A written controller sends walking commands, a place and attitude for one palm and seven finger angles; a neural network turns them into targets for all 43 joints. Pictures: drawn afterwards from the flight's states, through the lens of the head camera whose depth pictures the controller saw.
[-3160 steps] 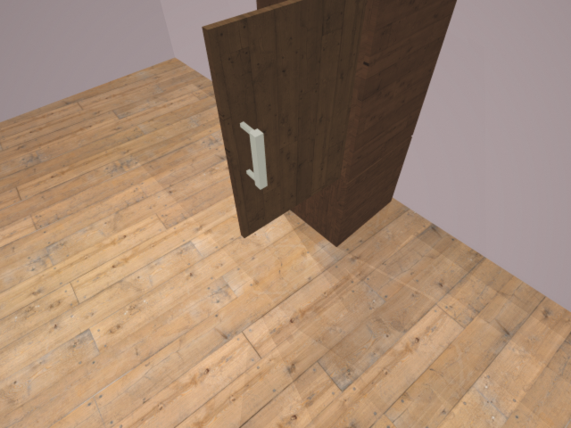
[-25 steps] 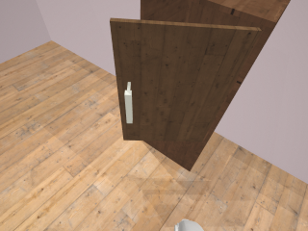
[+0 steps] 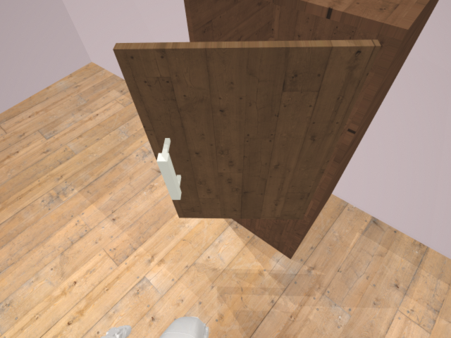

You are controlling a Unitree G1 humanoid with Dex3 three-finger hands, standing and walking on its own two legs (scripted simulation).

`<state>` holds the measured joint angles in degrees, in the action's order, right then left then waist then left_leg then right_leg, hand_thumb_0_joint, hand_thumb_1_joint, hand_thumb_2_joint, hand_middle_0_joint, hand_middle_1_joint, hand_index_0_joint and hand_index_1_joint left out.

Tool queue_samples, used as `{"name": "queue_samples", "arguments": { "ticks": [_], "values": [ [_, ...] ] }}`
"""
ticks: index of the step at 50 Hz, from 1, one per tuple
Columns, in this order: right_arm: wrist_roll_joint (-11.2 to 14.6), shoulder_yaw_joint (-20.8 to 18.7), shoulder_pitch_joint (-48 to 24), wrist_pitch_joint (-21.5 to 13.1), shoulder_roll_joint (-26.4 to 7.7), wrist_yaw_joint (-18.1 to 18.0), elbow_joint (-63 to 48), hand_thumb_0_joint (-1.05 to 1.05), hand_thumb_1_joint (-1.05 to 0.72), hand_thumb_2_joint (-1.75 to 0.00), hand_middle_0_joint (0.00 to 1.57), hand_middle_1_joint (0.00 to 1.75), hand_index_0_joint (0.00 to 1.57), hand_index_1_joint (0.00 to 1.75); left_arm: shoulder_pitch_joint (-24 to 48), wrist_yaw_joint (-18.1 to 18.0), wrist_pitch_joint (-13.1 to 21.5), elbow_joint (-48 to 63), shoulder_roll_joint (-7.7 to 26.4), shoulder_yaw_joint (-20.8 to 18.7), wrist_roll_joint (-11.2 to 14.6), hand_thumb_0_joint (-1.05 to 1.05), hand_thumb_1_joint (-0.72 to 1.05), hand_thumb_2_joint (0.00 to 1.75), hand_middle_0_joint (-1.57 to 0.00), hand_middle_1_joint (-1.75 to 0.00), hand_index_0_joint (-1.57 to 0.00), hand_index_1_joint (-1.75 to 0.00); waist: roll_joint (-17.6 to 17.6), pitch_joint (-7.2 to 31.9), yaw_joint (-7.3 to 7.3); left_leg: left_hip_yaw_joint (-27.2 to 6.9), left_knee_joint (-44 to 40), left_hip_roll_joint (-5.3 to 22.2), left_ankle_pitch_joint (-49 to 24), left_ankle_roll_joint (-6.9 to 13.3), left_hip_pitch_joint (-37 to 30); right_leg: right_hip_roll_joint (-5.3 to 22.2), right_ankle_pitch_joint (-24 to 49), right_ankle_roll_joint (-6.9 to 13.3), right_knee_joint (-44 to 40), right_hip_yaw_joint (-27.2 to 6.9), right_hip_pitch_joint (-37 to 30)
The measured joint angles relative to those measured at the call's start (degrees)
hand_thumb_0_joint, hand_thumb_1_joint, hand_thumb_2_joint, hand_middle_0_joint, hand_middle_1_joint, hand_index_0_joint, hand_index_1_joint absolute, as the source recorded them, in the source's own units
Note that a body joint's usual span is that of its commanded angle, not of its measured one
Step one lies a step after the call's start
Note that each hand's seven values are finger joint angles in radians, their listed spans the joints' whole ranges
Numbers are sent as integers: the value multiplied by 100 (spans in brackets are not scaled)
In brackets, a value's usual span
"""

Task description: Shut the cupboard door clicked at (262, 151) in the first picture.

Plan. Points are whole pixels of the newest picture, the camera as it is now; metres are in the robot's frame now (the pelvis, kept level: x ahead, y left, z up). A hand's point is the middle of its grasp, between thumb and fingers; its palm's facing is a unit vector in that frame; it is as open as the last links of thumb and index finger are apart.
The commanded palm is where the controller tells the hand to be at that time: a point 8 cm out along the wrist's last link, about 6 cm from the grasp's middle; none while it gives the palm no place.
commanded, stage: come to a stop and stand still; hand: left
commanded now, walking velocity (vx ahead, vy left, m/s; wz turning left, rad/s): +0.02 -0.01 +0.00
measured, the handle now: (171, 170) +0.45 +0.16 -0.04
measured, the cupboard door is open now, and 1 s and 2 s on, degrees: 36 36 36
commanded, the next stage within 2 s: look again from close up in 0.96 s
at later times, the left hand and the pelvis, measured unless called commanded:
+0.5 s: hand out of the picture -0.02 +0.27 -0.18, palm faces +0.02 -0.98 -0.21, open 7.4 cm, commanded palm none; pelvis -0.04 +0.07 +0.00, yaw -1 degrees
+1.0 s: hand out of the picture -0.08 +0.22 -0.18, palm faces -0.01 -0.99 -0.15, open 7.3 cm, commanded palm none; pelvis -0.07 +0.06 +0.00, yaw -2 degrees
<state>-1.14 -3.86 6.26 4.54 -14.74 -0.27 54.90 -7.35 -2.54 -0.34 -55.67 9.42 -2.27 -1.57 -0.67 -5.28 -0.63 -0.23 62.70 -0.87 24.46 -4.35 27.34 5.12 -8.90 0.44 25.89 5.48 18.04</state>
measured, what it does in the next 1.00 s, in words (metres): steps on the spot: left foot, then right foot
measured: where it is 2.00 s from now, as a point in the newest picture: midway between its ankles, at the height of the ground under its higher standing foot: outside the picture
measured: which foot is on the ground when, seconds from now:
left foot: up 0.00-0.14, down 0.16-1.00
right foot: down 0.00-0.16, up 0.18-0.48, down 0.50-1.00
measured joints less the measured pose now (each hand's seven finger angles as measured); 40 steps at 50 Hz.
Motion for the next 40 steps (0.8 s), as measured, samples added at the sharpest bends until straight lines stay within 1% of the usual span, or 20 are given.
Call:
{"name": "queue_samples", "arguments": {
  "ticks": [3, 5, 7, 8, 9, 10, 11, 12, 15, 17, 19, 21, 23, 25, 26, 27, 29, 32, 35, 40],
  "values": [
    [13, 18, -134, -55, 21, 30, -123, 0, -91, -90, 19, 30, 19, 30, -119, 26, -57, 14, 138, -36, -48, 0, 91, 90, -20, -30, -20, -30, 88, 54, -64, -2, -721, 85, 33, 39, -275, 54, 30, -73, 42, -14, 59],
    [26, 56, -152, -117, 71, 45, -181, 0, -91, -90, 19, 30, 19, 30, -204, 53, -88, 19, 242, -71, -72, 0, 91, 90, -20, -30, -20, -30, 187, 92, -109, 33, -1398, 128, 25, 88, -585, 93, 37, -138, 116, -42, 129],
    [37, 110, -94, -208, 128, 56, -220, 0, -91, -90, 19, 30, 19, 30, -303, 74, -125, -4, 342, -98, -61, 0, 91, 90, -20, -30, -20, -30, 283, 147, -124, 101, -2410, 156, -400, 128, -1057, 133, -10, -238, 303, -76, 234],
    [37, 144, -11, -265, 118, 66, -253, 0, -91, -90, 19, 30, 19, 30, -377, 83, -158, -9, 367, -100, -34, 0, 91, 90, -20, -30, -20, -30, 243, 218, -106, 83, -2954, 221, -607, 200, -1313, 106, -81, -285, 475, -48, 324],
    [19, 154, 44, -302, 174, 53, -223, 0, -91, -90, 19, 30, 19, 30, -389, 89, -208, -54, 418, -110, -3, 0, 91, 90, -20, -30, -20, -30, 302, 230, -81, 84, -3010, 188, -522, 338, -1336, 115, -397, -313, 725, -101, 415],
    [-8, 193, 103, -287, 257, 38, -186, 0, -91, -90, 19, 30, 19, 30, -398, 83, -276, -101, 476, -124, 15, 0, 91, 90, -20, -30, -20, -30, 393, 222, -82, 96, -2944, 139, -466, 438, -1331, 59, -908, -286, 994, -276, 473],
    [-35, 251, 175, -256, 335, 19, -159, 0, -91, -90, 19, 30, 19, 30, -429, 83, -337, -117, 522, -142, 25, 0, 91, 90, -20, -30, -20, -30, 462, 223, -102, 112, -2954, 117, -466, 506, -1360, -27, -1260, -252, 1287, -414, 522],
    [-56, 304, 245, -246, 410, -4, -119, 0, -91, -90, 19, 30, 19, 30, -463, 88, -374, -133, 556, -157, 20, 0, 91, 90, -20, -30, -20, -30, 512, 226, -123, 130, -3041, 108, -516, 547, -1413, -122, -1435, -231, 1601, -525, 564],
    [-55, 415, 423, -265, 565, -86, -3, 0, -91, -90, 20, 30, 20, 30, -535, 108, -397, -221, 576, -151, 38, 0, 91, 90, -20, -30, -19, -30, 536, 213, -148, 155, -3406, 80, -773, 603, -1550, -380, -1494, -207, 2392, -747, 586],
    [-30, 452, 495, -297, 628, -122, 80, 1, -91, -90, 20, 30, 20, 30, -596, 115, -355, -278, 539, -123, 58, 0, 91, 90, -20, -30, -19, -30, 510, 190, -154, 198, -3602, 40, -905, 655, -1610, -449, -1478, -218, 2530, -773, 453],
    [-8, 435, 547, -336, 654, -170, 159, 1, -92, -90, 20, 30, 20, 30, -661, 112, -326, -346, 477, -80, 75, 0, 91, 90, -20, -30, -19, -30, 476, 187, -137, 264, -3741, -10, -996, 700, -1646, -460, -1502, -236, 2352, -753, 217],
    [3, 411, 593, -374, 639, -189, 232, 1, -92, -90, 20, 30, 20, 30, -695, 107, -323, -426, 398, -28, 88, 0, 91, 90, -20, -30, -19, -30, 422, 193, -88, 326, -3820, -58, -1056, 736, -1656, -447, -1562, -232, 1975, -696, -85],
    [11, 389, 644, -402, 621, -195, 313, 1, -92, -90, 20, 30, 20, 30, -688, 104, -315, -486, 316, 18, 102, 0, 91, 90, -20, -30, -19, -30, 357, 201, -27, 366, -3846, -100, -1100, 757, -1631, -438, -1489, -203, 1383, -640, -438],
    [39, 377, 709, -409, 615, -190, 411, 1, -92, -90, 20, 30, 20, 30, -684, 93, -256, -519, 254, 53, 108, 0, 91, 90, -20, -30, -19, -30, 334, 236, 6, 418, -3790, -156, -1105, 752, -1558, -424, -981, -155, 574, -641, -838],
    [61, 371, 739, -410, 619, -183, 466, 1, -92, -90, 20, 30, 20, 30, -690, 80, -206, -535, 232, 67, 103, 0, 91, 90, -20, -30, -19, -30, 352, 267, 7, 464, -3728, -196, -1087, 741, -1498, -386, -984, -97, 175, -683, -1018],
    [82, 360, 734, -401, 601, -177, 538, 1, -92, -90, 20, 30, 20, 30, -666, 62, -162, -588, 174, 80, 99, 0, 91, 90, -20, -30, -19, -30, 287, 263, 12, 488, -3677, -170, -1071, 725, -1464, -405, -1129, -65, -15, -702, -1097],
    [92, 341, 756, -390, 551, -161, 642, 1, -92, -90, 20, 30, 20, 30, -636, 66, -121, -657, 55, 141, 99, 0, 91, 90, -20, -30, -19, -30, 122, 244, 102, 461, -3788, -112, -1163, 712, -1521, -468, -987, -44, -132, -678, -1142],
    [71, 360, 872, -425, 550, -132, 787, 1, -92, -90, 20, 30, 20, 30, -637, 52, -40, -705, -40, 188, 109, 0, 91, 90, -20, -30, -19, -30, 55, 266, 190, 426, -3972, -98, -1307, 680, -1627, -488, -802, -37, -230, -648, -1210],
    [62, 394, 1016, -431, 607, -111, 944, 1, -92, -90, 20, 30, 20, 30, -667, 16, -23, -757, -23, 191, 119, 0, 92, 90, -20, -30, -20, -30, 106, 334, 213, 416, -4082, -72, -1380, 648, -1732, -518, -752, -6, -308, -641, -1297],
    [47, 422, 1203, -396, 688, -108, 1110, 1, -91, -90, 20, 30, 20, 30, -727, 8, -35, -804, 3, 189, 116, 1, 93, 90, -20, -30, -20, -30, 215, 385, 212, 402, -4155, -14, -1452, 598, -1797, -578, -679, 46, -379, -631, -1359]
  ]
}}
